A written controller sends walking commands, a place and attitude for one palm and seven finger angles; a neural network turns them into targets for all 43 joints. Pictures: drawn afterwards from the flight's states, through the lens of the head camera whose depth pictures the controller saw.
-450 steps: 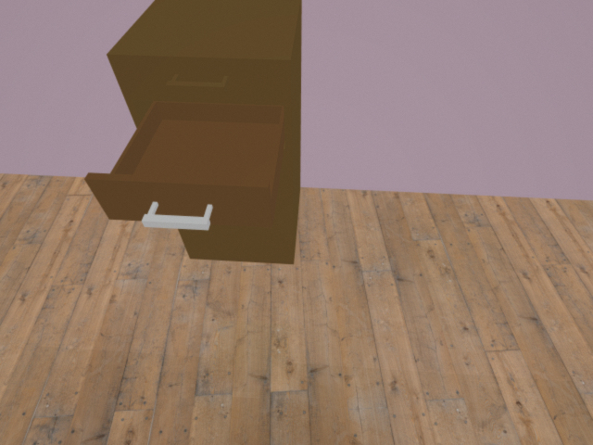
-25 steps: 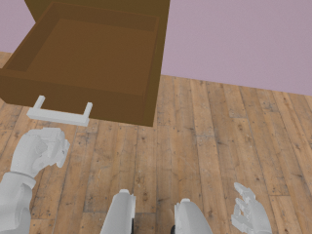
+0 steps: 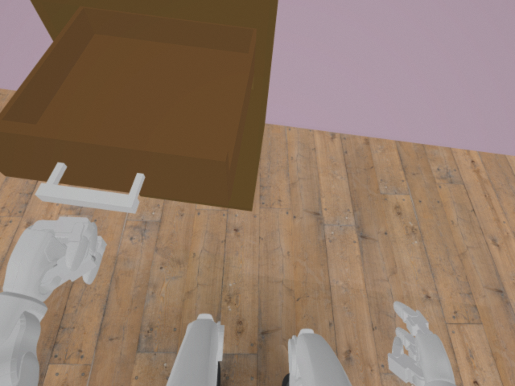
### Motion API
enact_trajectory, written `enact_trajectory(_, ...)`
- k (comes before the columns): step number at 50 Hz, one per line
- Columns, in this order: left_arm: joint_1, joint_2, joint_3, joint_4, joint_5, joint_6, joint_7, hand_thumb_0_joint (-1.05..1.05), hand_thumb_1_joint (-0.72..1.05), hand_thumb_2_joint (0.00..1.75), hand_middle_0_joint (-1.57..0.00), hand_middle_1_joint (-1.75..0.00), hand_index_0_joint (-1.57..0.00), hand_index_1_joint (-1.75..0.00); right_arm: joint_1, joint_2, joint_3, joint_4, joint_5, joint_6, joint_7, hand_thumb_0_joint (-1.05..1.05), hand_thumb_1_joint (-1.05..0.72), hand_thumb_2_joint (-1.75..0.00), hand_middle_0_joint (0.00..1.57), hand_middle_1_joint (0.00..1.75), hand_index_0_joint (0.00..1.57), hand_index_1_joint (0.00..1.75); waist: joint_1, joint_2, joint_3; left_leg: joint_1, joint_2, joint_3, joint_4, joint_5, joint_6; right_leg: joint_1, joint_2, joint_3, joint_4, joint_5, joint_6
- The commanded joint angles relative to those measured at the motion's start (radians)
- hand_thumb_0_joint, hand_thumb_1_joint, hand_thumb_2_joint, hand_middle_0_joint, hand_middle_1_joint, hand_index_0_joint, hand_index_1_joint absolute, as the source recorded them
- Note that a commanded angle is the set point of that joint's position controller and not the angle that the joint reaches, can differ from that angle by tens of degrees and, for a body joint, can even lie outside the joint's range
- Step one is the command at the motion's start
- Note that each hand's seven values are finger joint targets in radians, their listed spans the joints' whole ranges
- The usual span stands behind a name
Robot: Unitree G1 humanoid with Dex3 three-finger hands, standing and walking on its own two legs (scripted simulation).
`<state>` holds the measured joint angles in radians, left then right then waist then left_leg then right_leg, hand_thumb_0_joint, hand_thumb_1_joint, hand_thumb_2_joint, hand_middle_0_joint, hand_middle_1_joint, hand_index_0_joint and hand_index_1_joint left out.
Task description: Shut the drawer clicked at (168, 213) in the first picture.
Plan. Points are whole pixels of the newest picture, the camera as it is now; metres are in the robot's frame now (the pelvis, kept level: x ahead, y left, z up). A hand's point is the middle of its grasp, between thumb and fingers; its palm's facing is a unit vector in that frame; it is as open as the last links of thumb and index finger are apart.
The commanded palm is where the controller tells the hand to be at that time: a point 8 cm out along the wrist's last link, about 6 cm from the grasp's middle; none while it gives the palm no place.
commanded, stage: push the drawer shut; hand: left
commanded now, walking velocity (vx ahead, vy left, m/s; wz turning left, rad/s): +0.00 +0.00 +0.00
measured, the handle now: (94, 186) +0.39 +0.27 +0.04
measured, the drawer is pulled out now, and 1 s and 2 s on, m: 0.30 0.20 0.09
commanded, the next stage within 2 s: none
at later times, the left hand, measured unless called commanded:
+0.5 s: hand (99, 227) +0.33 +0.24 +0.04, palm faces -0.10 -0.99 -0.05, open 3.1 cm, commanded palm +0.33 +0.29 +0.04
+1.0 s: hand (120, 180) +0.41 +0.24 +0.04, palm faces -0.10 -0.99 -0.04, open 3.1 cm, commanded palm +0.40 +0.28 +0.04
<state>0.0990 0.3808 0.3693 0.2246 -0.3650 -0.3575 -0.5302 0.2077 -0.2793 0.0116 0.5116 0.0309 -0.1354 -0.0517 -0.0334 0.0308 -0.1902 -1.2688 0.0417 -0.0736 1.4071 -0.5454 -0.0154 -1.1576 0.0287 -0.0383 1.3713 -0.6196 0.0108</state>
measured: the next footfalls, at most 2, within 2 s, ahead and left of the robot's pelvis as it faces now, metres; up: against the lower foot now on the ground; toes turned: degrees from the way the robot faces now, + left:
none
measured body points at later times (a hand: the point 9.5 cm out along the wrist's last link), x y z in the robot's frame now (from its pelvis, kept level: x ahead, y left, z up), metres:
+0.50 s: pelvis -0.01 +0.01 +0.00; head +0.11 +0.03 +0.43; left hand +0.33 +0.30 +0.04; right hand +0.15 -0.25 -0.09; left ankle +0.06 +0.12 -0.59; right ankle +0.02 -0.13 -0.59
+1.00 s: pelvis -0.01 +0.00 +0.00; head +0.12 +0.03 +0.43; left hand +0.41 +0.29 +0.04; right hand +0.10 -0.26 -0.10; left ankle +0.06 +0.12 -0.59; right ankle +0.02 -0.13 -0.59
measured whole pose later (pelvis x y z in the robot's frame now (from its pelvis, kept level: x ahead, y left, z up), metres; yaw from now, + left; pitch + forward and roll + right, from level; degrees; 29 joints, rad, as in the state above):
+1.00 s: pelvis -0.01 +0.00 +0.00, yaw -1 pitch +25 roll -4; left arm -0.49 0.47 0.39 0.75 -0.22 -0.37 -0.47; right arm 0.26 -0.28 0.04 0.59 0.02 -0.06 -0.05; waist -0.09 0.02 -0.17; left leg -1.32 0.04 -0.07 1.40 -0.52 -0.01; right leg -1.22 0.03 -0.03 1.36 -0.59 0.02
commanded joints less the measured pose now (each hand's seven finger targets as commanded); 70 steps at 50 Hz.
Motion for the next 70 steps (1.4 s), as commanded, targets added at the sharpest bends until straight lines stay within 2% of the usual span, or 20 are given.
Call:
enact_trajectory(1,-0.188,0.218,0.108,-0.152,-0.02,-0.057,0.023,0.0,0.9,0.9,-1.4,-1.6,-1.4,-1.6,0.012,-0.154,-0.064,-0.112,0.004,-0.045,-0.016,0.0,-0.9,-0.9,0.2,0.3,0.2,0.3,-0.011,0.057,-0.302,0.331,-0.025,0.021,-0.163,0.189,0.047,0.077,0.018,-0.001,-0.208,0.176,-0.035)
enact_trajectory(5,-0.247,0.196,0.062,-0.151,-0.011,-0.061,0.012,0.0,0.9,0.9,-1.4,-1.6,-1.4,-1.6,0.02,-0.158,-0.065,-0.11,0.007,-0.05,-0.02,0.0,-0.9,-0.9,0.2,0.3,0.2,0.3,-0.023,0.073,-0.332,0.367,-0.024,0.016,-0.166,0.197,0.049,0.064,0.018,-0.006,-0.204,0.185,-0.039)
enact_trajectory(12,-0.341,0.275,0.115,-0.07,0.01,-0.031,0.015,0.0,0.9,0.9,-1.4,-1.6,-1.4,-1.6,0.023,-0.165,-0.058,-0.097,0.004,-0.032,-0.023,0.0,-0.9,-0.9,0.2,0.3,0.2,0.3,-0.008,0.086,-0.349,0.367,-0.02,0.016,-0.177,0.19,0.044,0.073,0.015,0.0,-0.21,0.175,-0.041)
enact_trajectory(16,-0.364,0.245,0.097,-0.097,0.006,-0.028,0.031,0.0,0.9,0.9,-1.4,-1.6,-1.4,-1.6,0.026,-0.161,-0.058,-0.103,0.001,-0.03,-0.015,0.0,-0.9,-0.9,0.2,0.3,0.2,0.3,-0.002,0.127,-0.401,0.447,-0.016,0.001,-0.201,0.233,0.034,0.062,0.013,-0.017,-0.203,0.204,-0.044)
enact_trajectory(18,-0.399,0.211,0.06,-0.08,0.014,-0.028,0.044,0.0,0.9,0.9,-1.4,-1.6,-1.4,-1.6,0.032,-0.161,-0.058,-0.096,0.002,-0.026,-0.015,0.0,-0.9,-0.9,0.2,0.3,0.2,0.3,-0.021,0.094,-0.379,0.437,-0.017,-0.003,-0.206,0.206,0.037,0.048,0.014,-0.019,-0.209,0.19,-0.04)
enact_trajectory(22,-0.552,0.248,0.06,-0.021,0.043,-0.045,0.062,0.0,0.9,0.9,-1.4,-1.6,-1.4,-1.6,0.047,-0.171,-0.057,-0.062,-0.001,-0.021,-0.023,0.0,-0.9,-0.9,0.2,0.3,0.2,0.3,-0.046,0.082,-0.347,0.405,-0.014,-0.012,-0.207,0.122,0.036,0.01,0.015,-0.02,-0.206,0.139,-0.041)
enact_trajectory(24,-0.587,0.235,0.044,0.022,0.052,-0.049,0.063,0.0,0.9,0.9,-1.4,-1.6,-1.4,-1.6,0.052,-0.17,-0.056,-0.054,-0.001,-0.019,-0.026,0.0,-0.9,-0.9,0.2,0.3,0.2,0.3,-0.055,0.069,-0.329,0.396,-0.016,-0.01,-0.21,0.09,0.039,0.002,0.013,-0.016,-0.217,0.121,-0.041)
enact_trajectory(30,-0.743,0.246,0.019,0.087,0.071,-0.051,0.047,0.0,0.9,0.9,-1.4,-1.6,-1.4,-1.6,0.068,-0.175,-0.051,-0.037,-0.001,-0.014,-0.033,0.0,-0.9,-0.9,0.2,0.3,0.2,0.3,-0.062,0.122,-0.37,0.441,-0.017,-0.021,-0.214,0.087,0.038,-0.022,0.013,-0.017,-0.208,0.127,-0.05)
enact_trajectory(31,-0.737,0.27,0.039,0.105,0.078,-0.048,0.047,0.0,0.9,0.9,-1.4,-1.6,-1.4,-1.6,0.074,-0.179,-0.053,-0.03,-0.002,-0.009,-0.033,0.0,-0.9,-0.9,0.2,0.3,0.2,0.3,-0.049,0.123,-0.387,0.461,-0.013,-0.026,-0.221,0.105,0.034,-0.02,0.011,-0.017,-0.21,0.137,-0.051)
enact_trajectory(33,-0.756,0.243,0.011,0.126,0.085,-0.04,0.05,0.0,0.9,0.9,-1.4,-1.6,-1.4,-1.6,0.079,-0.175,-0.053,-0.031,-0.001,-0.002,-0.031,0.0,-0.9,-0.9,0.2,0.3,0.2,0.3,-0.055,0.122,-0.389,0.473,-0.014,-0.027,-0.226,0.115,0.033,-0.021,0.009,-0.02,-0.215,0.144,-0.049)
enact_trajectory(36,-0.791,0.284,0.043,0.148,0.088,-0.042,0.056,0.0,0.9,0.9,-1.4,-1.6,-1.4,-1.6,0.086,-0.177,-0.051,-0.026,-0.005,0.005,-0.028,0.0,-0.9,-0.9,0.2,0.3,0.2,0.3,-0.042,0.129,-0.421,0.479,-0.014,-0.023,-0.22,0.139,0.032,-0.003,0.009,-0.018,-0.212,0.155,-0.051)
enact_trajectory(39,-0.842,0.283,0.037,0.206,0.101,-0.043,0.069,0.0,0.9,0.9,-1.4,-1.6,-1.4,-1.6,0.09,-0.174,-0.049,-0.017,-0.005,0.016,-0.025,0.0,-0.9,-0.9,0.2,0.3,0.2,0.3,-0.059,0.1,-0.378,0.428,-0.015,-0.011,-0.212,0.114,0.039,0.002,0.011,-0.012,-0.223,0.142,-0.047)
enact_trajectory(44,-0.895,0.324,0.072,0.301,0.117,-0.06,0.076,0.0,0.9,0.9,-1.4,-1.6,-1.4,-1.6,0.108,-0.173,-0.046,-0.006,-0.009,0.033,-0.019,0.0,-0.9,-0.9,0.2,0.3,0.2,0.3,-0.062,0.078,-0.374,0.369,-0.016,0.009,-0.189,0.132,0.044,0.033,0.013,0.0,-0.224,0.147,-0.044)
enact_trajectory(50,-0.933,0.351,0.086,0.321,0.124,-0.08,0.064,0.0,0.9,0.9,-1.4,-1.6,-1.4,-1.6,0.133,-0.176,-0.049,-0.006,-0.012,0.047,-0.008,0.0,-0.9,-0.9,0.2,0.3,0.2,0.3,-0.055,0.125,-0.445,0.425,-0.013,0.003,-0.178,0.227,0.042,0.037,0.02,-0.005,-0.201,0.208,-0.051)
enact_trajectory(55,-0.993,0.359,0.086,0.378,0.134,-0.078,0.065,0.0,0.9,0.9,-1.4,-1.6,-1.4,-1.6,0.152,-0.179,-0.051,0.01,-0.012,0.063,-0.005,0.0,-0.9,-0.9,0.2,0.3,0.2,0.3,-0.076,0.104,-0.429,0.418,-0.009,0.002,-0.167,0.247,0.046,0.024,0.021,-0.003,-0.203,0.23,-0.047)
enact_trajectory(57,-1.004,0.358,0.09,0.374,0.138,-0.081,0.065,0.0,0.9,0.9,-1.4,-1.6,-1.4,-1.6,0.157,-0.176,-0.054,0.015,-0.014,0.069,-0.002,0.0,-0.9,-0.9,0.2,0.3,0.2,0.3,-0.071,0.121,-0.459,0.437,-0.009,0.007,-0.164,0.274,0.044,0.037,0.017,0.0,-0.205,0.251,-0.045)
enact_trajectory(58,-1.002,0.373,0.101,0.393,0.141,-0.08,0.066,0.0,0.9,0.9,-1.4,-1.6,-1.4,-1.6,0.162,-0.179,-0.055,0.017,-0.014,0.073,-0.002,0.0,-0.9,-0.9,0.2,0.3,0.2,0.3,-0.073,0.094,-0.458,0.422,-0.007,0.008,-0.159,0.274,0.046,0.045,0.019,0.003,-0.206,0.254,-0.044)
enact_trajectory(60,-1.042,0.389,0.107,0.385,0.142,-0.09,0.068,0.0,0.9,0.9,-1.4,-1.6,-1.4,-1.6,0.169,-0.18,-0.053,0.02,-0.016,0.074,-0.001,0.0,-0.9,-0.9,0.2,0.3,0.2,0.3,-0.075,0.114,-0.469,0.437,-0.008,0.002,-0.155,0.294,0.046,0.038,0.021,-0.001,-0.195,0.264,-0.048)
enact_trajectory(61,-1.049,0.365,0.087,0.387,0.146,-0.091,0.066,0.0,0.9,0.9,-1.4,-1.6,-1.4,-1.6,0.167,-0.176,-0.054,0.021,-0.016,0.076,0.001,0.0,-0.9,-0.9,0.2,0.3,0.2,0.3,-0.077,0.129,-0.479,0.453,-0.007,0.004,-0.158,0.295,0.044,0.028,0.018,0.0,-0.199,0.263,-0.045)
enact_trajectory(70,-1.184,0.398,0.09,0.482,0.168,-0.107,0.077,0.0,0.9,0.9,-1.4,-1.6,-1.4,-1.6,0.186,-0.179,-0.048,0.043,-0.022,0.092,0.001,0.0,-0.9,-0.9,0.2,0.3,0.2,0.3,-0.107,0.124,-0.442,0.419,-0.006,-0.002,-0.141,0.265,0.05,-0.006,0.025,-0.002,-0.192,0.241,-0.047)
